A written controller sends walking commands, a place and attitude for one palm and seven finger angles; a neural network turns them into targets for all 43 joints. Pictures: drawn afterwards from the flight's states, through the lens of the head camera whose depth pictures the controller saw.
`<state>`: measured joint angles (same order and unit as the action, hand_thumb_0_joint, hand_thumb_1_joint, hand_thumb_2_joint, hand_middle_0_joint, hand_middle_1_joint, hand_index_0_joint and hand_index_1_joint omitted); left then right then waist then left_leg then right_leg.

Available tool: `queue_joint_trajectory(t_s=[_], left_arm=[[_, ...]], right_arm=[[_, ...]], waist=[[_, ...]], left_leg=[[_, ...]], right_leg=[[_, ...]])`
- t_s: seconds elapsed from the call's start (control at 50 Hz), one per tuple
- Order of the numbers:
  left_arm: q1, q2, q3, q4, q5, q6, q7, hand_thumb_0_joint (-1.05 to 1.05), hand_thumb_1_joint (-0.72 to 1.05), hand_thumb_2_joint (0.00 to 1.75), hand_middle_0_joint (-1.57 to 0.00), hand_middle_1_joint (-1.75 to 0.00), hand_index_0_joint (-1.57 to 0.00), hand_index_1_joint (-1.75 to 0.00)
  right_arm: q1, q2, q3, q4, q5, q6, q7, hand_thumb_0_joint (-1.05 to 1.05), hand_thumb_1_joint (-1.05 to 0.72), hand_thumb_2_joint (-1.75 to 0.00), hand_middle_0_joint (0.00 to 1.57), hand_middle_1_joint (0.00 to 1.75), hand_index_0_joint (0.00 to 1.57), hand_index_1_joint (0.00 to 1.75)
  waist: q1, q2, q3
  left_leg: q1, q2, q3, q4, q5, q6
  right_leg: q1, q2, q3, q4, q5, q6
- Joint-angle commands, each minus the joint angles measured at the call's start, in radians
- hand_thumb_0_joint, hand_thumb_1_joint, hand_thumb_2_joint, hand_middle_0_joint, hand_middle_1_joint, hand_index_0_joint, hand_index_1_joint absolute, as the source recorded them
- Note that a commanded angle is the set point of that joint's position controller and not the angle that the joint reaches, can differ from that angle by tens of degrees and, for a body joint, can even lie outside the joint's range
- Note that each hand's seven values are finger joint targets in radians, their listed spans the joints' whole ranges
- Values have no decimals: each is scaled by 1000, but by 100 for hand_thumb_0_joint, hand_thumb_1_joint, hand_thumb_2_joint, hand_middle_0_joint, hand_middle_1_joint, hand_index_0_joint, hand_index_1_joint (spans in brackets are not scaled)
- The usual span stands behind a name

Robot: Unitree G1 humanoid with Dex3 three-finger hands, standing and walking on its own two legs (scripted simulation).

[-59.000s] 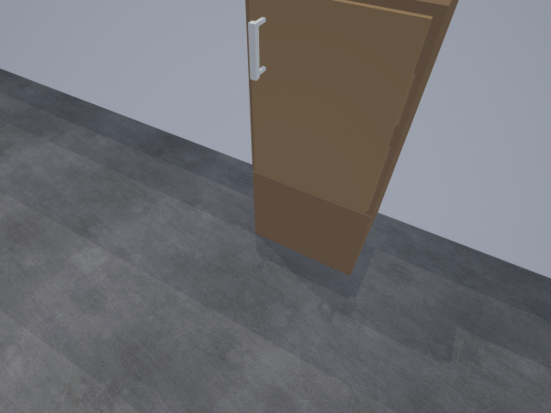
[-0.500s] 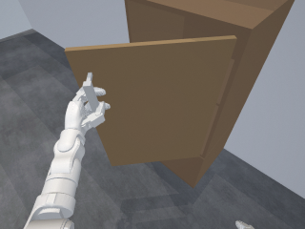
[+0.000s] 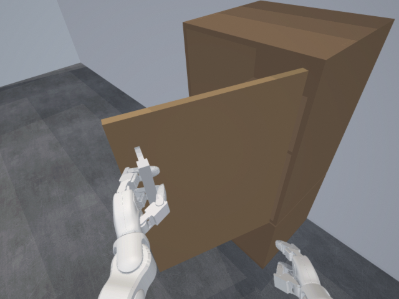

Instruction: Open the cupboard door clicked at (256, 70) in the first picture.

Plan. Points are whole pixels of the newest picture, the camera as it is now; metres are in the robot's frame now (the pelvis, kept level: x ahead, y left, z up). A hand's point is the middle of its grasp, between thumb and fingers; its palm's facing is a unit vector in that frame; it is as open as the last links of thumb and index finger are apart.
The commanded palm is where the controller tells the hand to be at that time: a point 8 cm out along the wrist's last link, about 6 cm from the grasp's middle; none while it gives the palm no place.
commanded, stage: pull the door open along its arc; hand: left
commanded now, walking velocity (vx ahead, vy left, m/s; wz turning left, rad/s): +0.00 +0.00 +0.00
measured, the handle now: (147, 182) +0.31 +0.12 +0.12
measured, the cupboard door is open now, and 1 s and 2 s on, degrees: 71 73 76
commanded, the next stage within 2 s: open thumb and fingers to let go in 0.20 s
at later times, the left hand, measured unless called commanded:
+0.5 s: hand (168, 208) +0.25 +0.07 +0.12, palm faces +0.33 -0.94 +0.01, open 6.6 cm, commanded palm +0.18 +0.11 +0.12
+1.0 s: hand (157, 206) +0.25 +0.09 +0.13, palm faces +0.30 -0.96 +0.01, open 14.5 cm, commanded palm +0.19 +0.11 +0.12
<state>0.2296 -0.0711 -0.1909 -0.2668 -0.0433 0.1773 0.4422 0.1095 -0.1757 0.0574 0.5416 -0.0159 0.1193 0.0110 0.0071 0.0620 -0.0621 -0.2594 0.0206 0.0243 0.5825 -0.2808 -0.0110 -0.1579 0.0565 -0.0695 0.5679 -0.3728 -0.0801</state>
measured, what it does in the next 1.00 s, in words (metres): stands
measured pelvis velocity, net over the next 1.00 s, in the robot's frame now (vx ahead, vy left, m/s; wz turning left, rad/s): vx -0.01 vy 0.02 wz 0.03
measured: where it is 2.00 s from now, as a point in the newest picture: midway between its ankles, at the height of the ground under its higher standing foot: outside the picture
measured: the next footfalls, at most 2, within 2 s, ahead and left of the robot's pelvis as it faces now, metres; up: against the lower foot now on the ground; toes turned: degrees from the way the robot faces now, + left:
none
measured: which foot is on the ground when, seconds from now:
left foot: down 0.00-1.00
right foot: down 0.00-1.00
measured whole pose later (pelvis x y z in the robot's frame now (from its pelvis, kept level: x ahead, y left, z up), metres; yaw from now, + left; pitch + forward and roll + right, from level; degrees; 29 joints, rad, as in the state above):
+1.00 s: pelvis -0.01 +0.02 +0.00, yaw +2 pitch -3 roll +0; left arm 0.22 -0.03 -0.31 -0.33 0.02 0.15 0.48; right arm 0.12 -0.19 0.04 0.57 -0.01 0.08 0.04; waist 0.02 0.07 -0.01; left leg -0.30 -0.01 -0.01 0.64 -0.30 0.01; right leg -0.18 0.03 -0.09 0.61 -0.39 -0.06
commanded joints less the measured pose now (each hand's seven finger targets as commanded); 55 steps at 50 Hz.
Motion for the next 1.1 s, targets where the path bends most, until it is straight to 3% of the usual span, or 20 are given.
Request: queue_joint_trajectory(t_s=[0.0,0.06,0.12,0.18,0.26,0.28,0.34,0.4,0.46,0.5,0.62,0.68,0.72,0.78,0.8,0.88,0.94,1.02,1.08], left_arm=[[-67,13,17,-314,63,-90,59,0,90,90,-40,-135,-40,-135],[-8,-9,-29,-335,75,-100,47,0,90,90,-40,-135,-40,-135],[46,-49,-82,-367,52,-112,32,0,90,90,-40,-135,-40,-135],[104,-88,-140,-420,43,-115,26,0,90,90,-40,-135,-40,-135],[-36,-46,-89,-368,47,-134,56,0,90,90,-40,-135,-40,-135],[-138,-8,-58,-341,51,-140,71,0,90,90,-40,-135,-40,-135],[-118,-44,-71,-288,52,-146,77,0,69,81,-38,-133,-38,-133],[-82,-49,-78,-291,48,-152,61,0,48,72,-37,-130,-37,-130],[-50,-63,-104,-314,57,-150,35,0,27,63,-35,-128,-35,-128],[-22,-65,-114,-341,58,-143,26,0,13,57,-35,-127,-35,-127],[-4,-85,-147,-359,62,-133,14,0,-29,39,-32,-122,-32,-122],[-69,-92,-174,-358,66,-132,10,0,-50,30,-30,-120,-30,-120],[-94,-110,-186,-334,68,-129,13,0,-50,30,-30,-120,-30,-120],[-141,-109,-190,-316,74,-122,25,0,-50,30,-27,-105,-27,-105],[-157,-137,-204,-306,75,-115,31,0,-50,30,-27,-100,-27,-100],[-152,-128,-192,-288,74,-98,41,0,-50,30,-23,-80,-23,-80],[-137,-156,-205,-287,74,-82,47,0,-50,30,-21,-65,-21,-65],[-185,-162,-204,-263,77,-63,60,0,-50,30,-18,-45,-18,-45],[-172,-143,-183,-270,77,-50,72,0,-50,30,-15,-30,-15,-30]], right_arm=[[-155,-85,-49,-167,-1,-32,5,0,-90,-90,20,30,20,30],[-159,-84,-49,-175,-2,-36,6,0,-90,-90,20,30,20,30],[-166,-83,-50,-181,3,-47,11,0,-90,-90,20,30,20,30],[-165,-84,-51,-190,7,-66,20,0,-90,-90,20,30,20,30],[-172,-91,-50,-168,2,-85,9,0,-90,-90,20,30,20,30],[-176,-94,-49,-151,1,-86,2,0,-90,-90,20,30,20,30],[-182,-90,-49,-149,-4,-92,-3,0,-90,-90,20,30,20,30],[-165,-86,-54,-152,-4,-90,-3,0,-90,-90,20,30,20,30],[-141,-88,-55,-155,-1,-82,4,0,-90,-90,20,30,20,30],[-135,-88,-56,-164,2,-77,9,0,-90,-90,20,30,20,30],[-143,-93,-52,-171,3,-75,14,0,-90,-90,20,30,20,30],[-148,-99,-53,-164,4,-78,14,0,-90,-90,20,30,20,30],[-154,-96,-51,-166,5,-85,12,0,-90,-90,20,30,20,30],[-158,-99,-52,-154,6,-84,15,0,-90,-90,20,30,20,30],[-163,-93,-53,-159,7,-87,16,0,-90,-90,20,30,20,30],[-159,-93,-55,-150,6,-86,22,0,-90,-90,20,30,20,30],[-159,-87,-56,-154,8,-85,33,0,-90,-90,20,30,20,30],[-172,-88,-53,-144,9,-79,39,0,-90,-90,20,30,20,30],[-188,-89,-53,-139,6,-73,44,0,-90,-90,20,30,20,30]], waist=[[40,-105,-92],[36,-129,-74],[35,-151,-60],[35,-135,-57],[23,-163,-31],[12,-149,2],[30,-163,-25],[41,-172,-77],[34,-171,-96],[36,-141,-111],[21,-137,-65],[6,-139,-32],[4,-148,-29],[10,-124,-35],[9,-120,-52],[20,-122,-85],[24,-117,-98],[19,-111,-74],[32,-92,-76]], left_leg=[[91,-33,-26,13,228,39],[83,-36,-31,23,207,42],[82,-36,-39,28,183,43],[93,-36,-42,41,180,44],[77,-47,-52,54,145,45],[76,-49,-55,53,126,47],[79,-52,-60,48,129,47],[94,-50,-55,36,175,47],[106,-44,-51,28,229,49],[120,-39,-48,24,255,49],[121,-37,-50,32,247,51],[122,-35,-58,37,218,52],[123,-37,-63,37,195,54],[129,-34,-68,35,184,51],[139,-32,-68,32,186,52],[134,-26,-71,28,199,47],[130,-18,-72,25,218,44],[118,-12,-79,18,186,41],[113,-11,-78,21,181,37]], right_leg=[[-43,-89,123,-120,470,76],[-56,-98,141,-136,453,84],[-69,-101,144,-153,388,83],[-79,-106,142,-156,390,84],[-113,-111,168,-177,310,88],[-140,-108,169,-191,250,82],[-120,-117,173,-193,240,83],[-69,-120,157,-163,372,89],[-38,-117,137,-127,530,95],[-32,-108,110,-99,579,90],[-67,-102,98,-106,539,86],[-105,-97,94,-116,441,78],[-126,-93,87,-125,365,75],[-140,-86,77,-121,302,63],[-143,-82,67,-117,289,61],[-126,-73,53,-97,295,54],[-123,-65,36,-77,306,50],[-150,-58,27,-82,231,43],[-151,-56,26,-82,209,37]])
